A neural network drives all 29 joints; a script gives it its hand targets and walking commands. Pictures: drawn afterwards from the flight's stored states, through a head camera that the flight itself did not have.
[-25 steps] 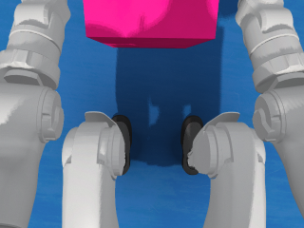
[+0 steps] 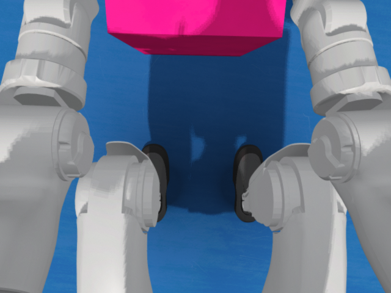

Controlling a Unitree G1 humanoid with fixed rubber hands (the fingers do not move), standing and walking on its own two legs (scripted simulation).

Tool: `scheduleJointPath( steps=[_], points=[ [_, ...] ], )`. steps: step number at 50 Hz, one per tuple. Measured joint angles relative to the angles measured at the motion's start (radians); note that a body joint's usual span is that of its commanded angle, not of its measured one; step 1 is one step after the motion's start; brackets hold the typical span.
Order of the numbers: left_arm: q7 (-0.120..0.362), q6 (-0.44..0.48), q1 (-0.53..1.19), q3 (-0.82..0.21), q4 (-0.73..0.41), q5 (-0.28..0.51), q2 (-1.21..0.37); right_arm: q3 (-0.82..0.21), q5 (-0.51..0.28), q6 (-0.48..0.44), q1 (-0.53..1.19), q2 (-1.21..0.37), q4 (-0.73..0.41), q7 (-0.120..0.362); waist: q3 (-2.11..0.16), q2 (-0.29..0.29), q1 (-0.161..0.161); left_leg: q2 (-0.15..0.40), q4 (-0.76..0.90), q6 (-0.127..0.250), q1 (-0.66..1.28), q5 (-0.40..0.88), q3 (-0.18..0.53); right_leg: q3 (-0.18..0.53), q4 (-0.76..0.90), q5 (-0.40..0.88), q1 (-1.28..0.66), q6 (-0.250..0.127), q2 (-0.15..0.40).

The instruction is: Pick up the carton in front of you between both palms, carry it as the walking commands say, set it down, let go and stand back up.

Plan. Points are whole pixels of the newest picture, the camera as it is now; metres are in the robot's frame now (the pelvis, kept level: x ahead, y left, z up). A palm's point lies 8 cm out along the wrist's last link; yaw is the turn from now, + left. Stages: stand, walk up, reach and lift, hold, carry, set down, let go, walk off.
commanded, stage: reach and lift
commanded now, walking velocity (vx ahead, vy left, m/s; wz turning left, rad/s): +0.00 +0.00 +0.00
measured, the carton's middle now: out of the picture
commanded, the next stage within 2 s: none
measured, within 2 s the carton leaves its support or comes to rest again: leaves its support in 0.08 s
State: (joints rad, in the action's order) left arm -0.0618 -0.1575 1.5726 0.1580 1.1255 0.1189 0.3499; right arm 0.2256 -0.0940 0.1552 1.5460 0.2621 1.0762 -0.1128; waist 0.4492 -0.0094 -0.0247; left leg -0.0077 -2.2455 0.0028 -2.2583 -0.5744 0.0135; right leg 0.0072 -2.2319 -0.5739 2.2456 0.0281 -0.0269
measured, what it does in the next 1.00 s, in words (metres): rises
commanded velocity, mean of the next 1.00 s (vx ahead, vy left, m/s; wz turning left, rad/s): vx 0.00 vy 0.00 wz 0.00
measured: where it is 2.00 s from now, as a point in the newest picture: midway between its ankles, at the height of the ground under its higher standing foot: (202, 195)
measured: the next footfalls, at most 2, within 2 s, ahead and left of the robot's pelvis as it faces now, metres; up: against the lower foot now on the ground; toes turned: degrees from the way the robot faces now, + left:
none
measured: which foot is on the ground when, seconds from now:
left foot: down 0.00-1.00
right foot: down 0.00-1.00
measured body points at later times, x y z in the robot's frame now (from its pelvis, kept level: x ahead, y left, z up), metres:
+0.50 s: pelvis +0.00 -0.01 +0.09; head +0.27 +0.02 +0.45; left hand +0.51 +0.19 +0.02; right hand +0.53 -0.11 +0.02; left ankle +0.11 +0.12 -0.32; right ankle +0.12 -0.13 -0.32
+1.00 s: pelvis +0.03 -0.01 +0.21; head +0.23 +0.01 +0.61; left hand +0.48 +0.18 +0.17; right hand +0.50 -0.12 +0.17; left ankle +0.11 +0.12 -0.32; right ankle +0.12 -0.13 -0.32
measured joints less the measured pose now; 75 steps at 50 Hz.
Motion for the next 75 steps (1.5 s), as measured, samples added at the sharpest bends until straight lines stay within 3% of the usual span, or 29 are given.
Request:
scheduleJointPath(
  steps=[3, 6, 8, 12, 16, 22, 29, 42, 75],
  points=[
    [-0.014, -0.039, -0.043, -0.007, -0.071, 0.015, -0.014, -0.022, -0.017, 0.034, -0.019, 0.005, -0.037, -0.014, -0.019, -0.002, -0.002, 0.003, -0.008, 0.002, -0.009, -0.004, -0.004, 0.005, -0.008, -0.002, 0.012, 0.003, -0.004],
    [-0.095, -0.076, -0.102, -0.025, -0.156, 0.024, -0.047, -0.035, -0.036, 0.071, -0.064, -0.008, -0.105, -0.058, -0.066, -0.011, 0.003, -0.001, -0.002, 0.0, -0.016, -0.006, -0.003, 0.008, -0.004, -0.007, 0.017, 0.008, -0.009],
    [-0.104, -0.101, -0.146, -0.009, -0.208, 0.013, -0.065, -0.013, -0.025, 0.094, -0.117, -0.029, -0.165, -0.06, -0.116, -0.015, 0.009, -0.011, 0.013, -0.006, -0.015, -0.006, 0.004, 0.014, 0.01, -0.014, 0.012, 0.021, -0.022],
    [-0.08, -0.139, -0.257, 0.072, -0.28, -0.063, -0.135, 0.056, 0.031, 0.126, -0.25, -0.088, -0.252, -0.04, -0.282, -0.019, 0.013, -0.034, 0.066, -0.023, -0.018, 0.001, 0.015, 0.031, 0.055, 0.006, 0.005, 0.03, -0.047],
    [-0.035, -0.172, -0.339, 0.177, -0.306, -0.167, -0.198, 0.15, 0.139, 0.154, -0.33, -0.162, -0.277, -0.01, -0.426, -0.023, 0.001, -0.042, 0.156, -0.034, 0.014, 0.018, 0.026, 0.034, 0.136, -0.013, -0.026, 0.04, -0.053],
    [0.023, -0.207, -0.388, 0.297, -0.301, -0.299, -0.245, 0.283, 0.302, 0.183, -0.362, -0.243, -0.266, 0.028, -0.526, -0.013, 0.003, -0.051, 0.306, -0.041, 0.092, 0.068, 0.039, 0.025, 0.28, 0.027, -0.105, 0.011, -0.039],
    [0.048, -0.223, -0.396, 0.351, -0.333, -0.376, -0.285, 0.319, 0.346, 0.214, -0.386, -0.264, -0.322, 0.054, -0.559, -0.003, 0.012, -0.048, 0.423, -0.04, 0.157, 0.111, 0.045, 0.028, 0.399, 0.074, -0.168, 0.012, -0.047],
    [0.053, -0.264, -0.591, 0.299, -0.49, -0.344, -0.343, 0.251, 0.316, 0.255, -0.571, -0.317, -0.464, 0.058, -0.634, -0.01, 0.006, -0.038, 0.592, -0.036, 0.355, 0.102, 0.039, 0.04, 0.565, 0.07, -0.359, 0.005, -0.046],
    [0.052, -0.236, -1.099, 0.205, -0.59, -0.352, -0.473, 0.147, 0.322, 0.224, -1.078, -0.409, -0.545, 0.087, -0.624, 0.0, 0.021, -0.027, 1.291, -0.016, 1.325, 0.208, 0.051, 0.054, 1.269, 0.181, -1.332, -0.018, -0.015]
  ],
)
